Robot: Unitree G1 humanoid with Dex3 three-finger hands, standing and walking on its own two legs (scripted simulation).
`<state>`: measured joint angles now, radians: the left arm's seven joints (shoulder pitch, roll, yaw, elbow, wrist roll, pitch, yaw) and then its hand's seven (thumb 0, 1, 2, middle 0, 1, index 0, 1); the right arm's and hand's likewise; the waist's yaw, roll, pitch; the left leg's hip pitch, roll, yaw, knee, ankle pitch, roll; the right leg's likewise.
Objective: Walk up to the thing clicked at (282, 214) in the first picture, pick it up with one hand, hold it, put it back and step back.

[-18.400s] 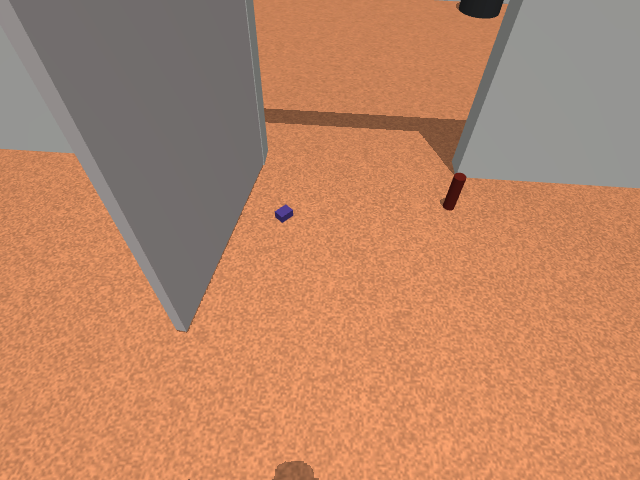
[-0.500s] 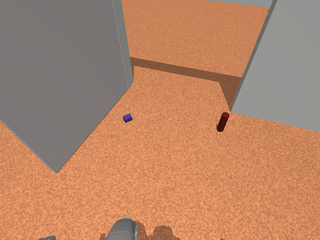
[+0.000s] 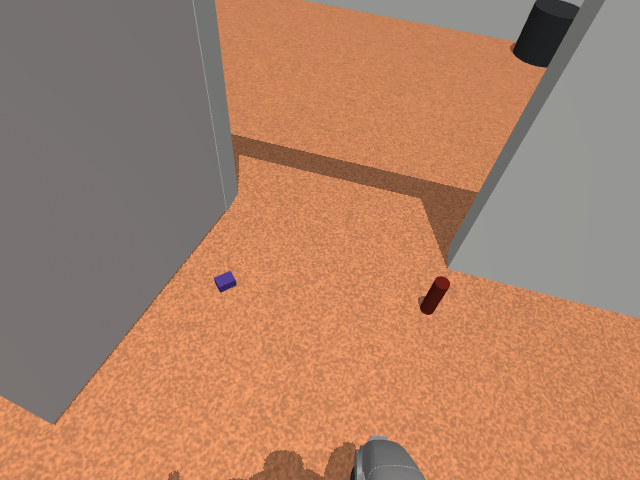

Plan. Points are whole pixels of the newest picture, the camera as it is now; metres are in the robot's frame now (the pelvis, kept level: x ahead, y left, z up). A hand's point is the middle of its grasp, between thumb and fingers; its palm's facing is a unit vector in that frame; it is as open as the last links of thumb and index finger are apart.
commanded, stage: walk up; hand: left
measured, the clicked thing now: (225, 281) +0.84 +0.29 -0.76
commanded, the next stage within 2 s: none
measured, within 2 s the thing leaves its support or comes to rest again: neither
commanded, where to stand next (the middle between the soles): +0.45 -0.02 m, yaw +3 degrees
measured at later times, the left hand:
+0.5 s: hand (144, 415) +0.22 +0.24 -0.13, palm faces +0.01 -0.92 -0.38, open 7.4 cm
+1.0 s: hand (169, 319) +0.37 +0.24 -0.14, palm faces -0.04 -0.92 -0.39, open 7.4 cm
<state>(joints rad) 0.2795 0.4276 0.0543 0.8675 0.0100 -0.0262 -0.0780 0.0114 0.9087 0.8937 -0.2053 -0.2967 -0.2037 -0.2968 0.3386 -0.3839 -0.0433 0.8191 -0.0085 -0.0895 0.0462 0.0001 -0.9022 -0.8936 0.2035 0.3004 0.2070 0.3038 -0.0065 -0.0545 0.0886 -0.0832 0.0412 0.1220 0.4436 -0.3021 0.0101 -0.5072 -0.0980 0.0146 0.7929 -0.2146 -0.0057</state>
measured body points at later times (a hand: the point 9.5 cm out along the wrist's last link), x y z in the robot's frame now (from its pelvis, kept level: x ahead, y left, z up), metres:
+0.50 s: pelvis +0.17 -0.04 +0.00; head +0.19 -0.04 +0.45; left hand +0.21 +0.29 -0.10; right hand +0.24 -0.36 -0.12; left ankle +0.28 +0.11 -0.71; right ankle +0.17 -0.15 -0.74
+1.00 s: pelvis +0.32 -0.04 -0.01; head +0.33 -0.04 +0.44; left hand +0.37 +0.29 -0.12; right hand +0.37 -0.36 -0.12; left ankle +0.30 +0.10 -0.74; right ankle +0.42 -0.18 -0.73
